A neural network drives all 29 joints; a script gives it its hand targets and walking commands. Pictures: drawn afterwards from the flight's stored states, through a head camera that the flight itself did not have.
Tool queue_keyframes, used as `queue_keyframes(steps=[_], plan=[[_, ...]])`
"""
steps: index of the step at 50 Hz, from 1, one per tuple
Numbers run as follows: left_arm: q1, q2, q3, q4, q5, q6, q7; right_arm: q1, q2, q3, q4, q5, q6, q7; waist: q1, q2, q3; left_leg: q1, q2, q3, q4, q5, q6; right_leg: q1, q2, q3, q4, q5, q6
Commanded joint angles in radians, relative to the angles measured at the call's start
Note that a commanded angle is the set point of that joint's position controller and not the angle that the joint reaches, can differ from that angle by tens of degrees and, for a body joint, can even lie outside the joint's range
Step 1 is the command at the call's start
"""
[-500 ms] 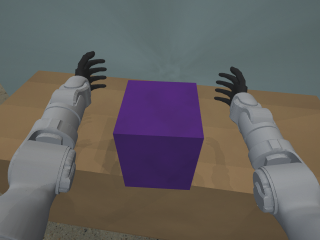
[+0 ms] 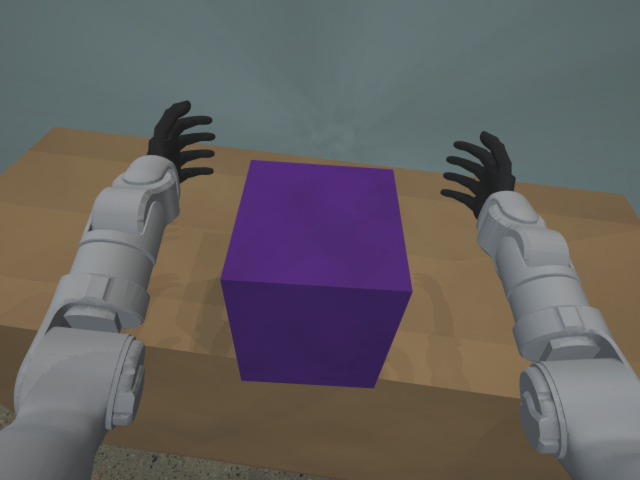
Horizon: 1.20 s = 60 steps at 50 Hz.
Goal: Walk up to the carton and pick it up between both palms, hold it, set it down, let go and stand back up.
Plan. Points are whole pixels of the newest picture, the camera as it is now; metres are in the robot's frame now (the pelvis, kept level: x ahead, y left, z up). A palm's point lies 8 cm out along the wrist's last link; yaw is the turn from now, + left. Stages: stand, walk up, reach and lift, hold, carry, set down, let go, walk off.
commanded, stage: set down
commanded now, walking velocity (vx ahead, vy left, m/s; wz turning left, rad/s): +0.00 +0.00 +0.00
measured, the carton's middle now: (314, 278) +0.41 +0.00 +0.02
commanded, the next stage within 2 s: none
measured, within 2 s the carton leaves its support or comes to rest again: neither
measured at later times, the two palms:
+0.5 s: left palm (150, 267) +0.36 +0.20 +0.10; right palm (483, 285) +0.34 -0.20 +0.10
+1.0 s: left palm (141, 351) +0.28 +0.21 +0.04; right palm (485, 368) +0.26 -0.19 +0.05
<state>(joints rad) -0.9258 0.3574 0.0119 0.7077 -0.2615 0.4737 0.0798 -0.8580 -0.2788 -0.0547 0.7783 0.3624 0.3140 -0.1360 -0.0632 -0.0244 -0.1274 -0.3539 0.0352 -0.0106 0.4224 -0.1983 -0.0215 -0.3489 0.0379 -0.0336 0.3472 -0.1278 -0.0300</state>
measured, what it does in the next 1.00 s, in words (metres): stands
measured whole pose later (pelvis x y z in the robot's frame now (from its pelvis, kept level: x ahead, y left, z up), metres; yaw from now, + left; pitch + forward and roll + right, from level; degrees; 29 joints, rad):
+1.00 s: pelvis +0.01 +0.01 +0.00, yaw -2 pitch -2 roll +0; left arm 0.00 0.18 0.08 0.13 -0.12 0.26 -0.01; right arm 0.07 -0.14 0.01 0.13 0.20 0.09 -0.12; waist 0.00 -0.02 0.03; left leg -0.08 0.02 0.03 0.33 -0.19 -0.01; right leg -0.13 0.03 0.02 0.33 -0.16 -0.02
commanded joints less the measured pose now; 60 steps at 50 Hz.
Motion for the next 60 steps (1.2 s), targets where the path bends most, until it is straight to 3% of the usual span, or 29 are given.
queue_keyframes(steps=[1,5,8,14,18,22,29,35,39,45,46,47,48,49,50,51,52,53,56,59,60], plan=[[-0.456,0.2,0.125,-0.181,0.075,0.024,-0.041,-0.524,-0.252,0.031,-0.193,0.061,-0.019,-0.018,0.015,0.028,-0.545,0.217,-0.068,0.031,-0.03,0.4,0.003,0.491,-0.003,0.027,0.057,0.616,0.101],[-0.294,0.13,0.146,-0.138,0.124,0.043,-0.071,-0.396,-0.201,0.091,-0.142,0.1,-0.003,-0.02,0.023,-0.011,-0.347,0.258,-0.062,0.035,-0.084,0.328,0.024,0.467,0.014,0.022,0.007,0.48,0.09],[-0.183,0.08,0.147,-0.173,0.141,0.026,-0.09,-0.289,-0.167,0.102,-0.174,0.097,-0.012,-0.014,0.021,-0.019,-0.245,0.291,-0.057,0.035,-0.099,0.312,0.024,0.436,0.024,0.021,-0.027,0.39,0.068],[-0.146,0.064,0.14,-0.458,0.123,-0.029,-0.075,-0.192,-0.134,-0.004,-0.423,0.017,-0.071,0.006,0.012,0.06,-0.228,0.318,-0.055,0.043,-0.076,0.309,-0.014,0.339,0.03,0.006,-0.04,0.257,0.038],[-0.157,0.078,0.118,-0.685,0.085,-0.046,-0.034,-0.17,-0.154,-0.078,-0.629,-0.043,-0.113,0.017,0.003,0.114,-0.363,0.367,-0.054,0.045,-0.03,0.351,-0.042,0.294,0.033,-0.008,-0.01,0.28,0.035],[-0.08,0.08,0.107,-0.77,0.053,-0.038,-0.013,-0.086,-0.157,-0.091,-0.726,-0.068,-0.113,0.021,0.003,0.113,-0.443,0.361,-0.05,0.042,-0.016,0.332,-0.034,0.296,0.023,0.001,0.014,0.296,0.04],[0.087,0.046,0.118,-0.643,0.062,-0.012,-0.029,0.089,-0.092,-0.062,-0.645,-0.084,-0.072,0.025,0.028,0.043,-0.308,0.258,-0.041,0.046,-0.106,0.133,0.023,0.332,-0.006,0.032,-0.001,0.147,0.051],[0.253,-0.007,0.144,-0.579,0.107,-0.045,-0.066,0.241,-0.013,-0.021,-0.649,-0.101,-0.076,0.016,0.053,-0.013,-0.127,0.219,-0.053,0.056,-0.158,0.074,0.038,0.357,-0.011,0.046,-0.041,0.053,0.051],[0.329,-0.022,0.138,-0.64,0.113,-0.099,-0.074,0.319,0.01,-0.024,-0.748,-0.13,-0.119,0.011,0.062,-0.006,-0.096,0.216,-0.058,0.063,-0.158,0.074,0.029,0.357,-0.01,0.049,-0.043,0.057,0.047],[0.458,-0.009,0.106,-0.816,0.081,-0.185,-0.056,0.453,0.007,-0.035,-0.919,-0.156,-0.184,0.02,0.071,0.031,-0.162,0.227,-0.061,0.067,-0.125,0.162,0.005,0.375,-0.004,0.056,-0.006,0.168,0.045],[1.1,-0.174,0.176,-0.694,0.212,-0.22,-0.087,1.099,0.139,0.143,-0.76,-0.117,-0.235,0.025,0.112,-0.067,0.005,0.354,-0.05,0.038,-0.12,0.359,0.012,0.53,-0.008,0.075,-0.017,0.355,0.034],[0.777,-0.039,0.159,-0.854,0.173,-0.287,-0.112,0.779,0.032,0.035,-0.934,-0.162,-0.301,0.011,0.076,0.023,-0.224,0.371,-0.062,0.061,-0.089,0.429,-0.008,0.476,-0.013,0.065,-0.013,0.425,0.051],[0.62,-0.004,0.106,-0.787,0.141,-0.315,-0.097,0.652,-0.007,0.007,-0.863,-0.189,-0.315,0.012,0.071,0.07,-0.231,0.345,-0.057,0.053,-0.068,0.421,-0.033,0.38,-0.011,0.063,0.017,0.404,0.042],[0.796,-0.047,0.112,-0.758,0.145,-0.361,-0.083,0.808,0.021,0.013,-0.854,-0.188,-0.342,0.02,0.086,0.028,-0.148,0.358,-0.054,0.035,-0.069,0.406,-0.029,0.338,-0.004,0.056,-0.012,0.319,0.035],[0.795,-0.04,0.087,-0.753,0.133,-0.413,-0.081,0.814,0.032,0.01,-0.866,-0.201,-0.372,0.031,0.082,0.034,-0.127,0.364,-0.051,0.043,-0.084,0.322,-0.025,0.311,-0.011,0.049,-0.042,0.207,0.029],[0.801,-0.021,0.072,-0.742,0.119,-0.47,-0.071,0.829,0.044,0.006,-0.859,-0.205,-0.4,0.043,0.099,0.052,-0.088,0.344,-0.042,0.044,-0.088,0.281,-0.019,0.271,-0.014,0.059,-0.052,0.144,0.018],[0.68,0.021,0.055,-0.767,0.09,-0.521,-0.054,0.745,0.046,-0.018,-0.881,-0.208,-0.413,0.051,0.091,0.066,-0.086,0.286,-0.04,0.046,-0.093,0.216,-0.008,0.237,-0.016,0.069,-0.053,0.068,0.014],[0.772,-0.016,0.013,-0.759,0.069,-0.567,-0.038,0.862,0.071,-0.001,-0.869,-0.208,-0.435,0.066,0.086,0.076,-0.071,0.294,-0.035,0.026,-0.09,0.237,-0.017,0.224,-0.02,0.064,-0.041,0.076,0.01],[0.823,-0.007,-0.029,-0.615,0.054,-0.665,-0.039,0.897,0.094,0.005,-0.804,-0.224,-0.484,0.073,0.063,0.079,-0.007,0.235,-0.03,0.019,-0.083,0.185,-0.003,0.233,-0.042,0.096,-0.051,0.054,0.013],[0.925,-0.012,-0.061,-0.528,0.048,-0.739,-0.04,0.964,0.09,0.01,-0.642,-0.205,-0.529,0.088,0.067,0.092,0.052,0.244,-0.022,0.012,-0.071,0.204,-0.015,0.235,-0.043,0.093,-0.047,0.049,-0.002],[0.917,0.017,-0.064,-0.494,0.044,-0.755,-0.045,0.959,0.079,0.016,-0.636,-0.221,-0.538,0.083,0.052,0.067,0.029,0.238,-0.025,0.005,-0.063,0.19,-0.008,0.246,-0.051,0.104,-0.046,0.065,-0.002]])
